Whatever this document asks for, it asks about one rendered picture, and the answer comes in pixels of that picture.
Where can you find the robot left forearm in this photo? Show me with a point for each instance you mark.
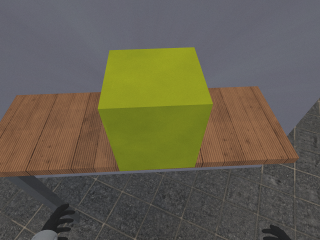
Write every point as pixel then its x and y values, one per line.
pixel 46 235

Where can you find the table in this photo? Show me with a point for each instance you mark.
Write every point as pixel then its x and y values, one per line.
pixel 63 133

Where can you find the carton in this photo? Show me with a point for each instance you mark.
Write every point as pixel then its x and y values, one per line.
pixel 154 106

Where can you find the left robot hand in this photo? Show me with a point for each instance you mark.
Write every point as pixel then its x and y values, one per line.
pixel 55 220

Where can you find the right robot hand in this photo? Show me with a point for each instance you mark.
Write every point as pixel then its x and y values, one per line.
pixel 276 231

